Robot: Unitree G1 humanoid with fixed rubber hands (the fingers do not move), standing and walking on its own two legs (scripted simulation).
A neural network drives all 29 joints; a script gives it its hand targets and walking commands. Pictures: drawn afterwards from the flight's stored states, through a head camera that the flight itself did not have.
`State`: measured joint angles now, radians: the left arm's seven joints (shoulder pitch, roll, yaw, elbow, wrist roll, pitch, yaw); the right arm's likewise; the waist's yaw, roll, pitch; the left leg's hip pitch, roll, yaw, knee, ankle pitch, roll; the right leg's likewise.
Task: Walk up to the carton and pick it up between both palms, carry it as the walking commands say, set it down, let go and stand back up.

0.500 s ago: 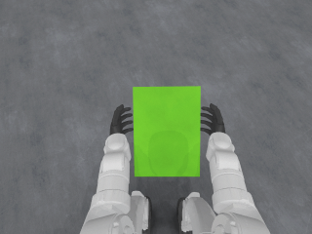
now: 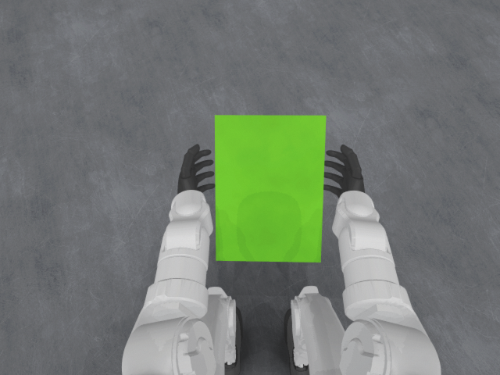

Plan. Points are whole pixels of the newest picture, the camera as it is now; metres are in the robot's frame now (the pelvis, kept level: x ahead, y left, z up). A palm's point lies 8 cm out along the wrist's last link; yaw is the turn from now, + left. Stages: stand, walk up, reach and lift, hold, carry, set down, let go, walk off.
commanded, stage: set down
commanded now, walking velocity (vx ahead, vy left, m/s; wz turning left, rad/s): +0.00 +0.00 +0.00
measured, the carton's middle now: (267, 184) +0.46 -0.02 -0.15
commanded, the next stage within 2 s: none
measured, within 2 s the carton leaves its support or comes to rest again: neither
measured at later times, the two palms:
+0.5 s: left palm (200, 192) +0.44 +0.12 -0.14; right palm (333, 195) +0.43 -0.14 -0.14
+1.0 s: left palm (207, 194) +0.47 +0.12 -0.22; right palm (324, 196) +0.45 -0.15 -0.22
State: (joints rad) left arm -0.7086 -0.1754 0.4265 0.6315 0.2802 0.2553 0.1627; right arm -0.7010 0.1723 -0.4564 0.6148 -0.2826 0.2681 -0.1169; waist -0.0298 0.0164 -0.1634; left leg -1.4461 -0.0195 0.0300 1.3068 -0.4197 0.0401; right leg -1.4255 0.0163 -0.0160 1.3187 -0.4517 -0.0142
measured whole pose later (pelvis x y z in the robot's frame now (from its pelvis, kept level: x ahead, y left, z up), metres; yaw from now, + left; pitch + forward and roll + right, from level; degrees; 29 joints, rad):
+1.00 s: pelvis -0.02 -0.01 -0.14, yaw +1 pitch +42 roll -1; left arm -1.07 -0.03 0.39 0.78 0.22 0.27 0.20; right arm -1.01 0.07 -0.48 0.68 -0.21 0.29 -0.17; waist -0.03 0.03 -0.09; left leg -2.02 -0.05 0.00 1.78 -0.50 0.02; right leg -1.98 0.04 -0.02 1.80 -0.56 -0.01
